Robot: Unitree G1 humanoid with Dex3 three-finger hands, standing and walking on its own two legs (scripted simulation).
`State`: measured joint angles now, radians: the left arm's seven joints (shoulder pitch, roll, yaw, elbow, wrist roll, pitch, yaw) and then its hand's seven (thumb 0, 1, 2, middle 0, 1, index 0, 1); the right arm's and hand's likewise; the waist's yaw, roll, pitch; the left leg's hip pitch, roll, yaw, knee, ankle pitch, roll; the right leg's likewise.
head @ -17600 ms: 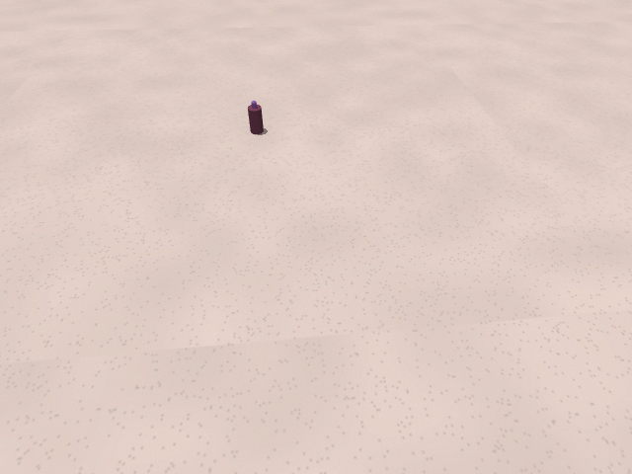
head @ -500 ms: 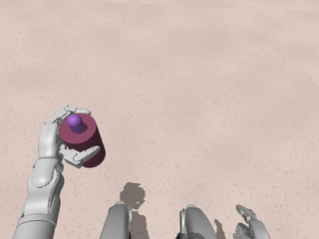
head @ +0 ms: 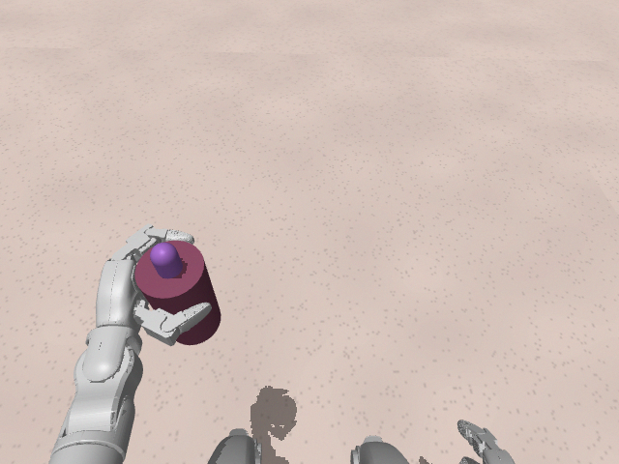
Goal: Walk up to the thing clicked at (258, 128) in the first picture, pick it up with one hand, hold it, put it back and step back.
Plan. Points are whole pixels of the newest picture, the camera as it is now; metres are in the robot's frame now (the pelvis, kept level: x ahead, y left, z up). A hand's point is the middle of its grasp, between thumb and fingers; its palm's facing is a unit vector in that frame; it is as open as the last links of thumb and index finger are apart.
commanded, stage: lift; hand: left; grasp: from the side
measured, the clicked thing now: (180, 289) +0.34 +0.17 +0.02
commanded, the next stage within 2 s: hold in 0.42 s
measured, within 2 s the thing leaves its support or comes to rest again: neither
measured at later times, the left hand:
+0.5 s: hand (175, 272) +0.34 +0.17 +0.06, palm faces +0.08 -1.00 -0.04, open 10.8 cm
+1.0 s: hand (170, 268) +0.34 +0.17 +0.08, palm faces +0.08 -1.00 -0.04, open 10.7 cm
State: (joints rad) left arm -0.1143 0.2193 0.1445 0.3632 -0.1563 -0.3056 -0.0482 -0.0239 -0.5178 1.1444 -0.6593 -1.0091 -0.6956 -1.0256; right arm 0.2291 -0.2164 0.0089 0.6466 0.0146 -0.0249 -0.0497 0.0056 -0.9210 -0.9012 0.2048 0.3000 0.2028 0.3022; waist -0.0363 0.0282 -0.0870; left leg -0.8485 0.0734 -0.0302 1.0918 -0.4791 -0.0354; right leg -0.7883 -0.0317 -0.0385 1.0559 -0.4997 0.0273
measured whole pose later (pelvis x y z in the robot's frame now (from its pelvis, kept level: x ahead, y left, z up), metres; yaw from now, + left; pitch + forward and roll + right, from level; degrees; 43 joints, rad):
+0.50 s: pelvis +0.01 +0.00 +0.02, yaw +0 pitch +9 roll -1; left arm -0.10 0.20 0.15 0.41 -0.16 -0.33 -0.06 -0.02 -0.52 1.14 -0.66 -1.01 -0.69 -1.03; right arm 0.23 -0.22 0.00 0.66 0.01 0.00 -0.05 0.01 -0.92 -0.90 0.20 0.30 0.20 0.30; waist -0.03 0.02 -0.05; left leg -0.66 0.07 -0.02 0.94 -0.44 -0.04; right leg -0.61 -0.03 -0.03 0.91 -0.46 0.03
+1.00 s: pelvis +0.02 +0.00 +0.04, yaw +0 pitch +6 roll -1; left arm -0.09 0.19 0.14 0.41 -0.16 -0.34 -0.06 -0.02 -0.48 1.10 -0.65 -1.00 -0.69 -1.01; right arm 0.23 -0.22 0.00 0.66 0.01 0.01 -0.04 0.01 -0.93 -0.91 0.20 0.30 0.20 0.30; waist -0.03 0.02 -0.03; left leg -0.56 0.07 -0.01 0.86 -0.41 -0.04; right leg -0.50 -0.03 -0.03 0.83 -0.43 0.03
